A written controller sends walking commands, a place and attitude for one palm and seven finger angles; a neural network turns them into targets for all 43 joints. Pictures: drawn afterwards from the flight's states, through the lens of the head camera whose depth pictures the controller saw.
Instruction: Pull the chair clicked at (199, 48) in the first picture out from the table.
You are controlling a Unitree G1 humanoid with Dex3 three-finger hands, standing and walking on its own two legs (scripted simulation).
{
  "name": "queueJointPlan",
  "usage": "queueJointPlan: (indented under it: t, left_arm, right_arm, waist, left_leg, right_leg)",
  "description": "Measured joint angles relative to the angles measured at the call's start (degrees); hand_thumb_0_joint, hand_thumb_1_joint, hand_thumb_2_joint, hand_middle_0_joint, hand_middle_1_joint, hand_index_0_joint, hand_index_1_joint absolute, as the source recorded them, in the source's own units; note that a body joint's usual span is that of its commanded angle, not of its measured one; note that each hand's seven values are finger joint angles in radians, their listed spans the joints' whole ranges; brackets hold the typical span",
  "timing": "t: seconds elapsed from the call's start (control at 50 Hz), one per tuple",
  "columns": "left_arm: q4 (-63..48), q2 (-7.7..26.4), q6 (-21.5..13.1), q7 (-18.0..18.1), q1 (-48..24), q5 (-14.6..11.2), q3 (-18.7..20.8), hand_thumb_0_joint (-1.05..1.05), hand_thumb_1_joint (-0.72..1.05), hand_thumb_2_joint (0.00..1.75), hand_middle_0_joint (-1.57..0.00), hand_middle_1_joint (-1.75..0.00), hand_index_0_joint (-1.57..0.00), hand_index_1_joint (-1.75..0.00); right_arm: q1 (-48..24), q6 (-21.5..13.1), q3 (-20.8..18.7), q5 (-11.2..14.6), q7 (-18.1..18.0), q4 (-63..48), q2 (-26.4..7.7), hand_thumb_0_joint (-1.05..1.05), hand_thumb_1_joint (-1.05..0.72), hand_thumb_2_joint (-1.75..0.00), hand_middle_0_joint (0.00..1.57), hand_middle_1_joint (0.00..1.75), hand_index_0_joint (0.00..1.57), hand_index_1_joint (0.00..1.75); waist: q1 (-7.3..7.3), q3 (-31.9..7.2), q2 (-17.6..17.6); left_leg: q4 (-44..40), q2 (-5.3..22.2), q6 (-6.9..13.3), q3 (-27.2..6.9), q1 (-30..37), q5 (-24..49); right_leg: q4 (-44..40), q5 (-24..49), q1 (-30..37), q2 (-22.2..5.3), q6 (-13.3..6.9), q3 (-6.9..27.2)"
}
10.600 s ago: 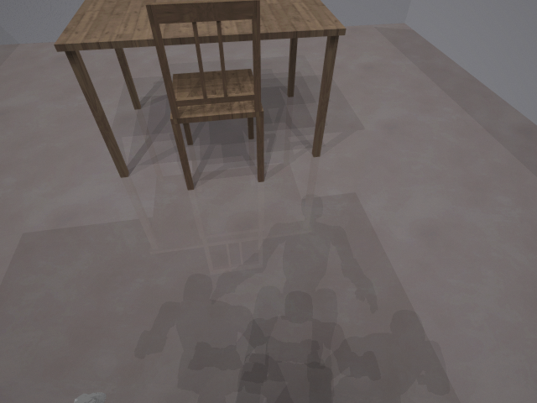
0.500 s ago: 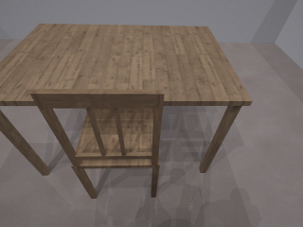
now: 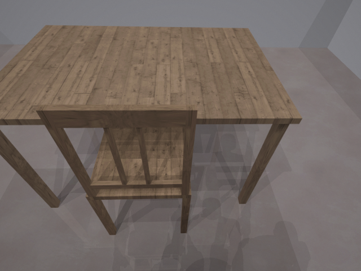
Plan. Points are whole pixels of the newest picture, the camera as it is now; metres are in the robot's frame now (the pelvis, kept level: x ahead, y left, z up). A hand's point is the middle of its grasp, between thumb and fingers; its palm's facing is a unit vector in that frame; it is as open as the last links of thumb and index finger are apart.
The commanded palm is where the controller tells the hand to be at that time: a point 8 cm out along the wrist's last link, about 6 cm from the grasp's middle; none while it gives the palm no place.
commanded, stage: raise the hand toward the chair's back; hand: left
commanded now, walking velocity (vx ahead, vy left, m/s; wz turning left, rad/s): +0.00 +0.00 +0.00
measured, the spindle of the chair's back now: (117, 158) +0.46 +0.23 -0.09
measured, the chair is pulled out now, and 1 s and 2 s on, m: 0.00 0.00 0.00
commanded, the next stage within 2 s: none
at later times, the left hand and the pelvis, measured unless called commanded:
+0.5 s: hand out of the picture +0.13 +0.17 -0.08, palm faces +0.14 -0.99 -0.01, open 10.0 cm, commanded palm +0.13 +0.22 -0.06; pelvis -0.03 +0.00 -0.11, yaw +3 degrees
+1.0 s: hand (101, 249) +0.18 +0.19 -0.05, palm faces +0.09 -0.99 -0.05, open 14.4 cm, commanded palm +0.15 +0.25 -0.05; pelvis -0.03 +0.01 -0.10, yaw +2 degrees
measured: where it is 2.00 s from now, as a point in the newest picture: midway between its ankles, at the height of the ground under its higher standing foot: outside the picture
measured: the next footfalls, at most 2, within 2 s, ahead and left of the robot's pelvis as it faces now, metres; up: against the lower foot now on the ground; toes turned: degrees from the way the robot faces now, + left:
none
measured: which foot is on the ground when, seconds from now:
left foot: down 0.00-1.00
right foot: down 0.00-1.00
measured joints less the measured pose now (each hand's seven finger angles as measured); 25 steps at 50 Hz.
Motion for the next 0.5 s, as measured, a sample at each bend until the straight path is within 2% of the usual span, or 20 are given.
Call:
queueJointPlan:
  t: [0.02,0.04,0.06,0.1,0.16,0.2,0.26,0.3,0.32,0.36,0.42,0.46,0.5]
  left_arm:
    - [-8.53,-0.21,3.28,-0.22,2.28,-2.9,0.76,0.01,0.91,0.9,-0.2,-0.3,-0.2,-0.3]
    - [-18.79,0.57,5.51,1.17,4.97,-3.63,0.89,0.03,0.92,0.9,-0.2,-0.3,-0.2,-0.3]
    - [-26.31,2.03,4.92,2.78,7.0,-4.24,1.14,0.05,0.95,0.89,-0.2,-0.3,-0.21,-0.3]
    - [-38.95,4.67,2.93,4.3,8.62,-6.5,0.89,0.07,0.96,0.89,-0.2,-0.29,-0.2,-0.3]
    - [-49.73,5.73,-3.89,4.06,5.6,-8.87,0.54,0.06,0.93,0.87,-0.19,-0.29,-0.19,-0.29]
    - [-52.36,4.49,-10.34,1.77,1.33,-9.85,0.49,0.05,0.88,0.86,-0.18,-0.28,-0.19,-0.29]
    - [-53.74,0.79,-21.05,-5.16,-3.13,-11.86,0.73,0.04,0.81,0.84,-0.17,-0.27,-0.18,-0.28]
    - [-55.06,-1.39,-27.25,-9.46,-3.32,-11.48,0.66,0.03,0.76,0.82,-0.17,-0.27,-0.18,-0.27]
    - [-55.9,-2.0,-28.9,-10.63,-2.72,-10.45,0.69,0.03,0.73,0.81,-0.17,-0.26,-0.18,-0.27]
    - [-58.03,-2.2,-28.13,-11.07,-0.41,-8.95,0.13,0.02,0.68,0.79,-0.17,-0.26,-0.18,-0.26]
    - [-62.12,-0.58,-23.26,-9.22,4.68,-7.75,-0.68,0.02,0.6,0.76,-0.17,-0.25,-0.17,-0.25]
    - [-65.26,1.14,-21.26,-7.82,7.95,-7.89,-0.29,0.02,0.55,0.74,-0.17,-0.24,-0.17,-0.25]
    - [-68.1,2.7,-21.35,-7.15,9.94,-8.74,0.73,0.02,0.5,0.72,-0.16,-0.23,-0.17,-0.24]
  right_arm:
    - [0.35,-0.24,-0.01,-0.08,-0.65,-2.09,-0.57,0.01,-0.91,-0.9,0.2,0.29,0.2,0.3]
    - [1.18,-2.39,0.12,0.01,-1.82,-4.43,-1.26,0.02,-0.92,-0.9,0.2,0.29,0.2,0.3]
    - [2.2,-5.4,0.06,0.27,-2.41,-6.58,-2.17,0.03,-0.92,-0.9,0.2,0.3,0.2,0.3]
    - [3.65,-10.72,0.15,1.36,-2.53,-11.18,-4.76,0.03,-0.93,-0.9,0.2,0.3,0.2,0.3]
    - [1.78,-15.81,-0.01,1.52,-2.51,-16.68,-9.1,0.03,-0.92,-0.9,0.2,0.29,0.2,0.3]
    - [-0.75,-17.78,-1.29,0.75,-1.75,-20.02,-11.01,0.03,-0.92,-0.9,0.2,0.29,0.2,0.3]
    - [-4.99,-18.58,-3.42,0.29,0.28,-25.1,-11.67,0.02,-0.91,-0.9,0.2,0.29,0.2,0.3]
    - [-7.51,-17.78,-4.49,-0.11,1.69,-28.91,-11.19,0.02,-0.91,-0.9,0.2,0.29,0.2,0.3]
    - [-8.62,-16.91,-4.92,-0.18,2.25,-30.91,-10.82,0.02,-0.91,-0.9,0.2,0.29,0.2,0.3]
    - [-10.45,-14.31,-5.25,0.13,2.87,-35.0,-10.18,0.02,-0.91,-0.9,0.2,0.29,0.19,0.3]
    - [-12.34,-11.06,-4.29,0.42,2.45,-39.84,-8.88,0.02,-0.91,-0.9,0.2,0.29,0.19,0.3]
    - [-12.88,-9.95,-3.17,0.19,1.82,-41.68,-7.64,0.01,-0.9,-0.9,0.2,0.29,0.19,0.3]
    - [-12.97,-9.68,-1.79,-0.16,1.15,-42.27,-6.45,0.01,-0.9,-0.9,0.2,0.29,0.2,0.3]
  waist:
    - [-0.38,0.92,0.64]
    - [-0.1,2.02,0.76]
    - [0.13,2.32,0.8]
    - [-0.3,2.05,1.5]
    - [-2.05,0.14,2.63]
    - [-2.53,-2.68,2.54]
    - [-1.92,-6.71,0.54]
    - [-1.44,-8.89,-1.27]
    - [-1.13,-9.56,-2.06]
    - [-0.41,-10.05,-2.7]
    - [1.18,-9.76,-2.5]
    - [2.26,-9.56,-1.79]
    - [3.17,-9.27,-0.58]
  left_leg:
    - [1.33,0.25,0.07,-0.42,-0.57,-0.56]
    - [1.6,0.12,-0.01,-0.33,-0.23,-0.58]
    - [1.68,-0.24,0.1,-0.16,-0.27,-0.52]
    - [3.09,-1.3,0.77,-0.94,-1.92,-0.78]
    - [8.66,-2.54,1.61,-2.59,-8.35,-2.25]
    - [14.41,-2.84,1.66,-2.96,-15.28,-4.07]
    - [23.36,-2.33,1.63,-2.03,-24.89,-7.45]
    - [29.55,-1.77,1.68,-1.47,-30.71,-10.05]
    - [32.5,-1.54,1.6,-1.33,-33.1,-11.36]
    - [37.47,-1.3,1.72,-1.64,-36.76,-13.46]
    - [42.35,-1.01,1.02,-2.82,-40.27,-15.64]
    - [44.43,-0.81,0.93,-3.96,-42.01,-16.43]
    - [45.92,-0.7,0.72,-5.37,-43.45,-16.82]
  right_leg:
    - [0.09,0.08,0.11,0.23,0.12,-0.35]
    - [0.73,-0.07,0.2,0.08,0.14,-0.25]
    - [1.86,-0.51,-0.33,-0.32,0.16,-0.13]
    - [4.54,-1.84,-2.01,-1.39,0.47,-1.0]
    - [10.65,-4.38,-7.77,-2.81,1.08,-2.64]
    - [16.97,-6.73,-14.72,-3.42,1.18,-2.82]
    - [26.81,-10.35,-25.04,-3.54,1.06,-1.56]
    - [33.13,-12.45,-31.15,-3.37,0.99,-0.78]
    - [36.08,-12.98,-33.64,-3.31,0.8,-0.52]
    - [41.15,-16.42,-37.0,-3.26,0.49,-0.67]
    - [45.49,-18.85,-39.75,-3.1,0.45,-1.61]
    - [46.87,-19.73,-40.73,-2.82,-0.08,-2.68]
    - [47.47,-20.1,-41.24,-2.56,-0.37,-4.01]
